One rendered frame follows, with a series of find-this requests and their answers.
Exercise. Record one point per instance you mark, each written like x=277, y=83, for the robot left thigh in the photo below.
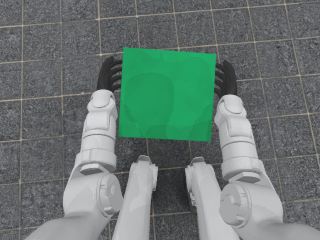
x=133, y=221

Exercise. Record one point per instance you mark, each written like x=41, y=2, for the left robot hand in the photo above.
x=105, y=79

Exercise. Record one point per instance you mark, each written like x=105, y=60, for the carton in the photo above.
x=166, y=94

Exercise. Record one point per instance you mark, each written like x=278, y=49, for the right robot forearm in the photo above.
x=239, y=154

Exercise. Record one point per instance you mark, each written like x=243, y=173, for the right robot hand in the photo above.
x=228, y=85

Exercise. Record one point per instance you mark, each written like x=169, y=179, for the right robot foot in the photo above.
x=193, y=209

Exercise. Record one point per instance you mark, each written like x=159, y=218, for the left robot forearm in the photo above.
x=97, y=152

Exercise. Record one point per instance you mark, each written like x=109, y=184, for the robot left upper arm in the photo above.
x=89, y=203

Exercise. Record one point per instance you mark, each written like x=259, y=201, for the robot right upper arm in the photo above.
x=255, y=212

